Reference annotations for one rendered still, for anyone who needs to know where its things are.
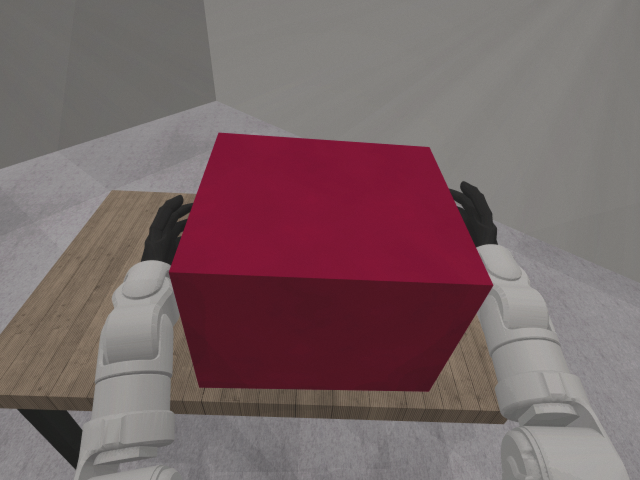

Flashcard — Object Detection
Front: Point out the table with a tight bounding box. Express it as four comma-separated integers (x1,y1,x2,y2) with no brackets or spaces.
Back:
0,190,508,469

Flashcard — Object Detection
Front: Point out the robot left forearm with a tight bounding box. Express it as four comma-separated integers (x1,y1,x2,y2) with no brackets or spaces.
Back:
74,260,180,480

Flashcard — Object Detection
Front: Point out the robot right forearm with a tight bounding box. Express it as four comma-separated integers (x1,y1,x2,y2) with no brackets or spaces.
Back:
476,244,630,480

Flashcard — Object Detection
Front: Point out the right robot upper arm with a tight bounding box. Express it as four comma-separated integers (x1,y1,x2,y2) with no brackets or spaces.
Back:
501,426,627,480

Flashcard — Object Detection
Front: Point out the carton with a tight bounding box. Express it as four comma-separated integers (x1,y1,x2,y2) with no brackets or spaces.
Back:
169,133,493,392

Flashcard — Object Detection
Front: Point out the right robot hand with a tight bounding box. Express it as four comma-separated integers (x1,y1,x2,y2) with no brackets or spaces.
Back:
449,181,498,247

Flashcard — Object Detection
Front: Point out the left robot hand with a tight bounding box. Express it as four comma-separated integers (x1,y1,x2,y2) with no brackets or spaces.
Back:
141,195,193,265

